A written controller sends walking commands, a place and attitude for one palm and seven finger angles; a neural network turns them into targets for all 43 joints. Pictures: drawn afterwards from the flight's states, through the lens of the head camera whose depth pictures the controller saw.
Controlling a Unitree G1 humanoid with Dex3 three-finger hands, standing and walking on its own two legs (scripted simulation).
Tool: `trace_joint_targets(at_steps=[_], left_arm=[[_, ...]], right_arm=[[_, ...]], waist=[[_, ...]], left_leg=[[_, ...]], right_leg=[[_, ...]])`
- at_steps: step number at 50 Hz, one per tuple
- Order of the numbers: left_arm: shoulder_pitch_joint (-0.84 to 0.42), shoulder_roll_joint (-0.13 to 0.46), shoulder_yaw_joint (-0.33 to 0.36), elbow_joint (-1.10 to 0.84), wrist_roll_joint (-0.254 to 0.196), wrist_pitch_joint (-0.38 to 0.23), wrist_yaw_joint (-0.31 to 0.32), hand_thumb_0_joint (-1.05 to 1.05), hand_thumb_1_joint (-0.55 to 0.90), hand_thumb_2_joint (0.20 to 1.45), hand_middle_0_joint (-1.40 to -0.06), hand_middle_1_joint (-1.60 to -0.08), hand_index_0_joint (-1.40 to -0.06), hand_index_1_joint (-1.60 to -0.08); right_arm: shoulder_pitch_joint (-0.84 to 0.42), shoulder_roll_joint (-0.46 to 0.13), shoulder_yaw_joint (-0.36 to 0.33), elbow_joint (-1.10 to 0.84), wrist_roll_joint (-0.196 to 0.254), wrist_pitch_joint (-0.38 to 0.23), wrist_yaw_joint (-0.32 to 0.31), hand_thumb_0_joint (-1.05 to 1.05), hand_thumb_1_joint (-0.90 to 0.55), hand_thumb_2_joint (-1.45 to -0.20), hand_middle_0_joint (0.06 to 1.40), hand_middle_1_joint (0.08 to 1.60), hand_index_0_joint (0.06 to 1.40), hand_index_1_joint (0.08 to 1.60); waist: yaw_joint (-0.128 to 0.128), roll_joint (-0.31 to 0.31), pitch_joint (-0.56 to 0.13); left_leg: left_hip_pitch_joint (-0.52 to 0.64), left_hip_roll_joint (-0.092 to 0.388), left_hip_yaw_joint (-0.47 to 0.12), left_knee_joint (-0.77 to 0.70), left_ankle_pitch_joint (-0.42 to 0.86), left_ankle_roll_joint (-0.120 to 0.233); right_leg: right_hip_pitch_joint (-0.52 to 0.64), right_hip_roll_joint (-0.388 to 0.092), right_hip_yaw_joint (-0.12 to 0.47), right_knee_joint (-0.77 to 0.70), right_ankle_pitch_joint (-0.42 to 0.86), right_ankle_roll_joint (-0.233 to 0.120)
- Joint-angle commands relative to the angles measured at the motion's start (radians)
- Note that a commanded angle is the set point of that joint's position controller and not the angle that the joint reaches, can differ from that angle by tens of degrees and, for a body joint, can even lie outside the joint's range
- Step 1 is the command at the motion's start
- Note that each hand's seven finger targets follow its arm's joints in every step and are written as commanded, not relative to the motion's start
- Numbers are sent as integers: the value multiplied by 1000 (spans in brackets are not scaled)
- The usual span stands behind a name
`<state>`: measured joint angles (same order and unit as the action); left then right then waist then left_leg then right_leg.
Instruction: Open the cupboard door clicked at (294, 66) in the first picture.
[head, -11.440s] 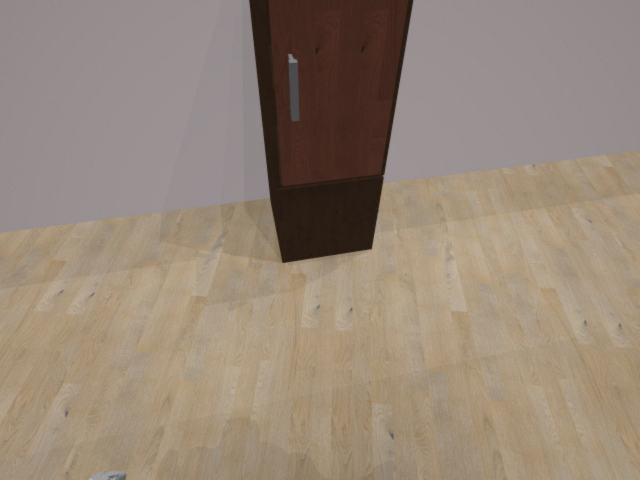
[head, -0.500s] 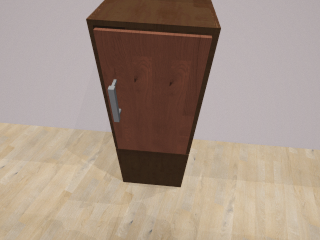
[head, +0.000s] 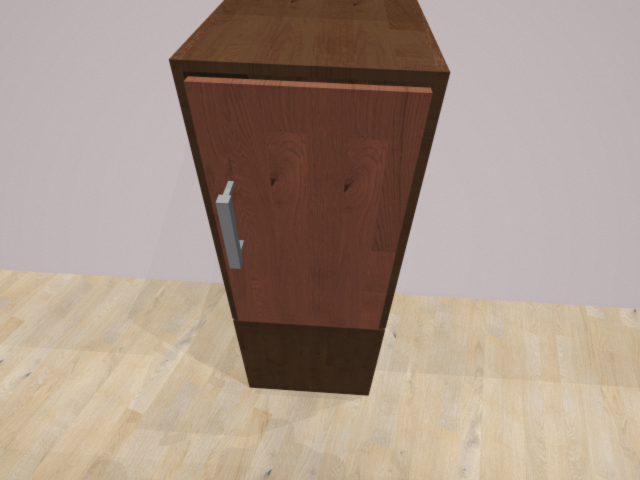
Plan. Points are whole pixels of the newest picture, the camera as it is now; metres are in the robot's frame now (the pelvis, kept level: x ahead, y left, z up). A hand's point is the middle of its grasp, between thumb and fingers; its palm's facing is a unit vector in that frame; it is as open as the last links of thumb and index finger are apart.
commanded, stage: come to a stop and stand still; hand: left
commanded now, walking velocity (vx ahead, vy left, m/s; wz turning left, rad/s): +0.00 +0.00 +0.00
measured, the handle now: (233, 226) +0.52 +0.19 +0.01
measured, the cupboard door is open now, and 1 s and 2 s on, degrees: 0 0 0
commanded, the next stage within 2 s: look again from close up in 1.18 s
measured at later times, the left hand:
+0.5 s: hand out of the picture -0.08 +0.16 -0.17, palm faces +0.05 -0.98 -0.18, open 7.4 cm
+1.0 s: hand out of the picture -0.12 +0.12 -0.17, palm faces +0.08 -0.99 -0.15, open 7.4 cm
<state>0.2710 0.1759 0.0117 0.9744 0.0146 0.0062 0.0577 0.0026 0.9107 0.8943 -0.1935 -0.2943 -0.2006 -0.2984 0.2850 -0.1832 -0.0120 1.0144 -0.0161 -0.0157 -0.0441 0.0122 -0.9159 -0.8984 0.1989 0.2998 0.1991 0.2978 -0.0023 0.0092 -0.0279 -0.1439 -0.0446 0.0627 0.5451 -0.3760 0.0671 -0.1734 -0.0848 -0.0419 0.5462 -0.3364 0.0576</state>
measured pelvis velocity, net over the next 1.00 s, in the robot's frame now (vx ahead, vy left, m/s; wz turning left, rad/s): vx -0.09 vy -0.03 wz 0.01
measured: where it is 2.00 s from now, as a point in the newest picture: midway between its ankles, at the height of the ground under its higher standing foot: outside the picture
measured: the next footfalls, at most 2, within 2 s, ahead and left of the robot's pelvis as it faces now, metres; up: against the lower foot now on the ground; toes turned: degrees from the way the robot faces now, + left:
none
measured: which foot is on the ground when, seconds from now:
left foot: down 0.00-1.00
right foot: down 0.00-1.00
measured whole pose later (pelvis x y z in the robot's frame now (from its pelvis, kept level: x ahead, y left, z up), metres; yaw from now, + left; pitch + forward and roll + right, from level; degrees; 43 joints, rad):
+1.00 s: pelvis -0.09 -0.03 +0.01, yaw +1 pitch -2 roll +0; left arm 0.39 0.10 0.01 1.09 0.03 0.00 0.05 0.00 0.91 0.89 -0.19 -0.29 -0.20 -0.30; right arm 0.34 -0.11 -0.02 1.10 -0.02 0.01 -0.02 0.01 -0.91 -0.90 0.20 0.30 0.20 0.30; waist 0.01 0.00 0.00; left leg -0.25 -0.02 0.05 0.48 -0.20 0.03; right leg -0.26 -0.05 -0.06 0.46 -0.17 0.02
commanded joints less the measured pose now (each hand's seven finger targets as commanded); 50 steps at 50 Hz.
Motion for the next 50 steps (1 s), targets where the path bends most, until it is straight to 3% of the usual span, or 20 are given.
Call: trace_joint_targets(at_steps=[1,9,24,38,50], left_arm=[[77,103,25,-31,-1,-7,3,0,900,900,-200,-300,-200,-300],[55,97,16,-14,1,-2,-7,0,900,900,-200,-300,-200,-300],[139,43,0,85,5,-13,-8,0,900,900,-200,-300,-200,-300],[201,6,8,107,12,-16,-6,0,900,900,-200,-300,-200,-300],[192,7,22,83,12,-18,-9,0,900,900,-200,-300,-200,-300]], right_arm=[[44,-113,-28,-28,-1,-12,2,0,-900,-900,200,300,200,300],[11,-107,-20,-7,4,-8,12,0,-900,-900,200,300,200,300],[60,-70,-16,62,12,1,18,0,-900,-900,200,300,200,300],[109,-39,-23,75,6,13,19,0,-900,-900,200,300,200,300],[127,-11,-25,56,-2,17,22,0,-900,-900,200,300,200,300]], waist=[[5,-6,47],[9,-3,97],[6,-7,137],[8,-4,166],[3,-28,155]], left_leg=[[-42,129,-96,-100,635,-35],[-78,130,-105,-181,379,-31],[-132,134,-141,-284,57,-33],[-218,132,-157,-282,-83,-34],[-232,111,-133,-215,-52,-36]], right_leg=[[57,-24,15,-28,442,-66],[53,-25,28,-119,267,-51],[22,-28,37,-193,152,-49],[-51,-15,45,-191,21,-55],[-125,-23,86,-215,-84,-69]])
